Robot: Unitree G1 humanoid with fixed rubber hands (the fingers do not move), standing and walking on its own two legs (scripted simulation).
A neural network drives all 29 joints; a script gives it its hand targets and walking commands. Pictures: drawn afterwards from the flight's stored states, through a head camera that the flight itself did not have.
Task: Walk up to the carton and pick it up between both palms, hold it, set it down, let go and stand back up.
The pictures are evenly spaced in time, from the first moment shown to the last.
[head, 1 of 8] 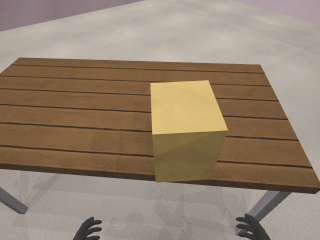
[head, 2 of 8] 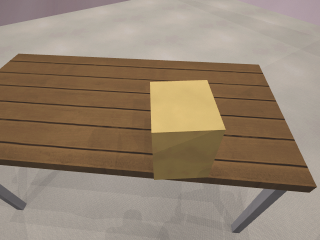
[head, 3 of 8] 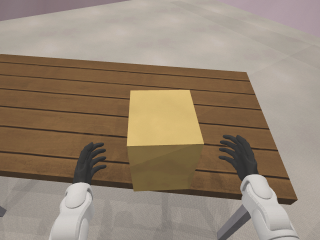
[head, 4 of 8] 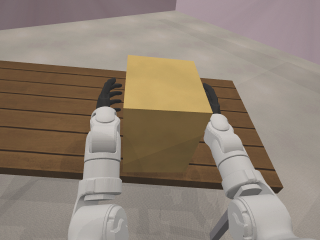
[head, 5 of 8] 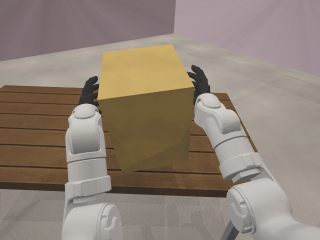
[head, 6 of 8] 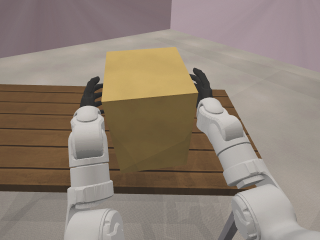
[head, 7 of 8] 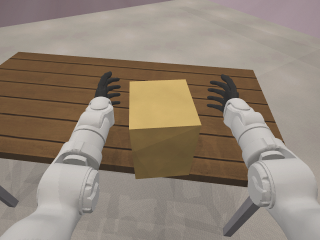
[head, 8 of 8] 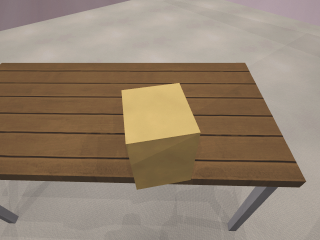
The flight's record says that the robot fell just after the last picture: no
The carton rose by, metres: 0.21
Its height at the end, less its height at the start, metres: +0.00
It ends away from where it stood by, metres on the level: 0.03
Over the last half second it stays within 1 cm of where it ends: yes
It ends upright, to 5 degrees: yes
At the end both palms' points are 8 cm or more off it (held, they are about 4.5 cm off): yes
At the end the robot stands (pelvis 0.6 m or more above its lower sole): yes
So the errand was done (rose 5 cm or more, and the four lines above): yes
